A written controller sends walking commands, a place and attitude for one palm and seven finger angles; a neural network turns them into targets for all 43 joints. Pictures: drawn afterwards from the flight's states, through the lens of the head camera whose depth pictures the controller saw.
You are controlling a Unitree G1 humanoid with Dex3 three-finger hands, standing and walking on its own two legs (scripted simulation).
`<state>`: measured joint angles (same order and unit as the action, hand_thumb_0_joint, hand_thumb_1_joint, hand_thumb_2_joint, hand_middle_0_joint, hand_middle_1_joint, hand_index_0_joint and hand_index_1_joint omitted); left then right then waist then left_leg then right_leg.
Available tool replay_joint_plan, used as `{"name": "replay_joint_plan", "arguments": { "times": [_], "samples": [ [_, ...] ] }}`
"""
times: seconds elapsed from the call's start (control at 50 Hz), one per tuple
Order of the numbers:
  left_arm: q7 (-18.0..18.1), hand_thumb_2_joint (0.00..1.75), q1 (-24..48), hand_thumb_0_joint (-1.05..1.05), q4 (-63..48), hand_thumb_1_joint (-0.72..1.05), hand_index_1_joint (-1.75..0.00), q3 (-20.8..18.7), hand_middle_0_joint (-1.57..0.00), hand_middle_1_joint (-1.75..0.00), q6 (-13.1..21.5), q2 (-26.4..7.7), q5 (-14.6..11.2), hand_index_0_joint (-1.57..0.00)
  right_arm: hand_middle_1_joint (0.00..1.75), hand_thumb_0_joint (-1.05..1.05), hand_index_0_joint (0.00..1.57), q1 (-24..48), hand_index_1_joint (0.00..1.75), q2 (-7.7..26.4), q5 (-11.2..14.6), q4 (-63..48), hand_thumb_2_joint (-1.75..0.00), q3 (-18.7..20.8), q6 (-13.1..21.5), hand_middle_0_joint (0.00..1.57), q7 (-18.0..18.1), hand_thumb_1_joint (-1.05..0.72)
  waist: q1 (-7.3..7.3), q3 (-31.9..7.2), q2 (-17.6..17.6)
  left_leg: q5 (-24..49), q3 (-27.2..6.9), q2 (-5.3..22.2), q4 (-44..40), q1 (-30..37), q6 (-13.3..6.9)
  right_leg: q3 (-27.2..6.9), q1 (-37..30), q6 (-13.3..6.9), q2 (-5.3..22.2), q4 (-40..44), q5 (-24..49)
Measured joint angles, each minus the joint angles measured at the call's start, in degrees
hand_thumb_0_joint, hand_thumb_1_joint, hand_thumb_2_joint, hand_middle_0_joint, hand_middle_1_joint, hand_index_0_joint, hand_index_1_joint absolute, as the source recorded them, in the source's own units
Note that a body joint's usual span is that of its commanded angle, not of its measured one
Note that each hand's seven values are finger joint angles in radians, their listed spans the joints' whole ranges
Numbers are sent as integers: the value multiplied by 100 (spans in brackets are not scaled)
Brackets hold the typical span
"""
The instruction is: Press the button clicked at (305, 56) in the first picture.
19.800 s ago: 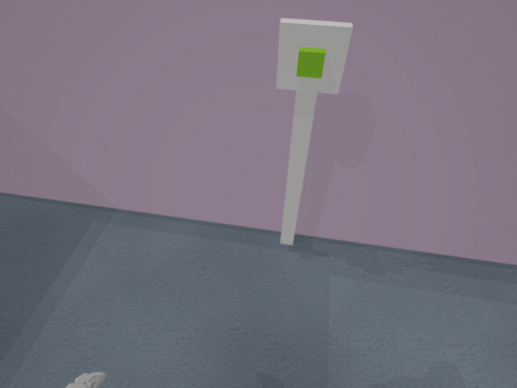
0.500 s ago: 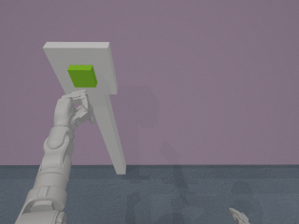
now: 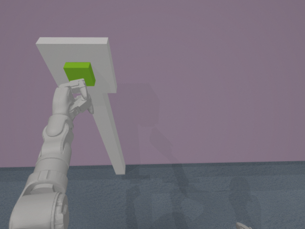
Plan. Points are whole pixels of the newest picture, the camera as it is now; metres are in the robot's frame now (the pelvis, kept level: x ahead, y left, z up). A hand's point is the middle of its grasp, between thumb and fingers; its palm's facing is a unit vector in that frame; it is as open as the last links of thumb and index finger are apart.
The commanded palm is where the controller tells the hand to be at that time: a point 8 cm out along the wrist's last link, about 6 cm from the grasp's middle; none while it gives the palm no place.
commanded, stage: press the button with the knuckle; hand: left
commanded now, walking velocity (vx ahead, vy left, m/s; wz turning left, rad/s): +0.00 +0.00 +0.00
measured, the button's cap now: (80, 73) +0.49 +0.21 +0.14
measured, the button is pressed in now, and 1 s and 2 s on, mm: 0 13 0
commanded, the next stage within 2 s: hold the button down briefly in 0.54 s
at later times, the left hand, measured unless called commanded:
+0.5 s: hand (92, 93) +0.44 +0.17 +0.10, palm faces +0.07 -1.00 -0.01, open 2.8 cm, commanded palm +0.43 +0.21 +0.11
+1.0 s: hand (93, 92) +0.45 +0.17 +0.10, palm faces +0.06 -1.00 -0.02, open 2.8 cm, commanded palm +0.44 +0.21 +0.11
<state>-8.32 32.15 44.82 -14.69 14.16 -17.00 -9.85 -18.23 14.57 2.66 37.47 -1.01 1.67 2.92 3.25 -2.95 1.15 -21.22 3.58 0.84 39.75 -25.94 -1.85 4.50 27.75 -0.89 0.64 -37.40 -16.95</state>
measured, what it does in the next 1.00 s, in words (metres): stands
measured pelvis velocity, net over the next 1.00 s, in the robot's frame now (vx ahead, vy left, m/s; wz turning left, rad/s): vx -0.04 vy -0.01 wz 0.02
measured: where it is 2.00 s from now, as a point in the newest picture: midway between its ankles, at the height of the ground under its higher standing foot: outside the picture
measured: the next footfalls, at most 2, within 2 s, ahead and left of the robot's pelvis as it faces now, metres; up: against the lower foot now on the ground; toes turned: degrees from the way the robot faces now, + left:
none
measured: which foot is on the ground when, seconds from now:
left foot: down 0.00-1.00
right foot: down 0.00-1.00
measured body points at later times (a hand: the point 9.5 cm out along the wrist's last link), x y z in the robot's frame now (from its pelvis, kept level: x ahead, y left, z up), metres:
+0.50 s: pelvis -0.02 +0.00 -0.01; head +0.04 +0.00 +0.44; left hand +0.43 +0.22 +0.11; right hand +0.04 -0.26 -0.13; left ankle -0.01 +0.09 -0.72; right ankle +0.02 -0.11 -0.72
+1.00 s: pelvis -0.04 -0.01 -0.01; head +0.04 -0.01 +0.43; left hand +0.44 +0.22 +0.11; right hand -0.01 -0.28 -0.13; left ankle -0.01 +0.09 -0.72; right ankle +0.02 -0.11 -0.72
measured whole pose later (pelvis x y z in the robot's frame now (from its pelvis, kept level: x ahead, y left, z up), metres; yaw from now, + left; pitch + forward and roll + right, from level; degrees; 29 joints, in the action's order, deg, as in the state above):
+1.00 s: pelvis -0.04 -0.01 -0.01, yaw +1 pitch +11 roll -1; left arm -9.5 51.5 68.4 -16.9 20.0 -25.0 -7.3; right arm -22.0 16.2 1.9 40.1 -1.8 3.3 2.7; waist 7.4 -2.7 0.9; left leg -19.8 1.5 1.5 45.2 -36.9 -1.0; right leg 6.5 37.4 -2.1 0.3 -41.4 -15.5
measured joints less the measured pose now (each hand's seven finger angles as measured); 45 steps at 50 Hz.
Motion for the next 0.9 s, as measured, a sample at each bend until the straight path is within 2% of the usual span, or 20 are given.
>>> {"name": "replay_joint_plan", "arguments": {
  "times": [0.3, 0.44, 0.66, 0.9],
  "samples": [
    [69, 92, 624, -2, 758, 87, -150, -82, -130, -150, 180, -56, 156, -130, 30, 1, 20, -111, 30, -25, -45, 68, -90, -14, -75, 20, -66, -90, 73, -65, -2, -8, -1, -8, 117, -217, -14, -3, 213, 6, 14, -111, -5],
    [102, 93, 1077, -3, 1285, 86, -150, -49, -130, -150, 362, -178, 205, -130, 30, 1, 20, -127, 30, -5, -64, 159, -90, -21, -36, 20, -59, -90, 112, -1, -17, 21, -70, -13, 243, -427, 3, 66, 383, -17, 29, -208, 12],
    [72, 99, 1635, -3, 2044, 85, -150, -130, -130, -150, 609, -442, 255, -131, 30, 1, 20, -242, 30, 75, -95, 318, -90, -59, 48, 20, -53, -90, 257, 11, -23, 76, -144, 4, 393, -756, 35, 139, 677, -63, 24, -332, 52],
    [-73, 101, 1908, -3, 2350, 83, -150, -217, -130, -150, 620, -746, 236, -133, 30, 1, 20, -339, 30, 151, -69, 315, -90, -95, 122, 20, -20, -90, 397, 34, -36, 134, -199, 53, 516, -1022, 75, 192, 906, -115, -19, -395, 126]
  ]
}}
